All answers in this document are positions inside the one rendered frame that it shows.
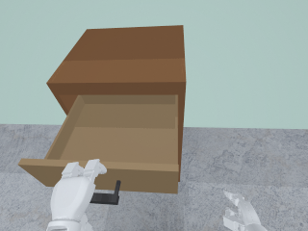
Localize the drawer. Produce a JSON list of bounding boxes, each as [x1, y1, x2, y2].
[[18, 94, 179, 194]]

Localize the robot left forearm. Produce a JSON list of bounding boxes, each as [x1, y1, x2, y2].
[[46, 218, 82, 231]]

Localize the cabinet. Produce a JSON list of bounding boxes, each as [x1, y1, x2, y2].
[[46, 25, 187, 182]]

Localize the robot right hand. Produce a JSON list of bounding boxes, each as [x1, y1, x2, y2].
[[222, 189, 262, 231]]

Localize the handle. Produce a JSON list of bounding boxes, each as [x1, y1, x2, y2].
[[90, 180, 121, 205]]

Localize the robot left hand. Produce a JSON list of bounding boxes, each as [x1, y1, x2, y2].
[[50, 159, 107, 231]]

